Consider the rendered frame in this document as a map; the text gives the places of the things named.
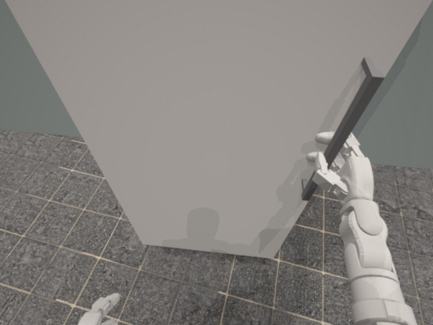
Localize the fridge door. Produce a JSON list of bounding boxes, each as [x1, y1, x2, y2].
[[5, 0, 432, 259]]

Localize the robot left hand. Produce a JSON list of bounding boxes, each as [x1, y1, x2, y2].
[[77, 293, 120, 325]]

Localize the handle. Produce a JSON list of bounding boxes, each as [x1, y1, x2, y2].
[[301, 57, 385, 201]]

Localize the robot right hand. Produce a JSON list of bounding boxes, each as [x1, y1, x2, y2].
[[306, 132, 374, 207]]

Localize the robot right forearm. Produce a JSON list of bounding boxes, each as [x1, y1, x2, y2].
[[339, 199, 417, 325]]

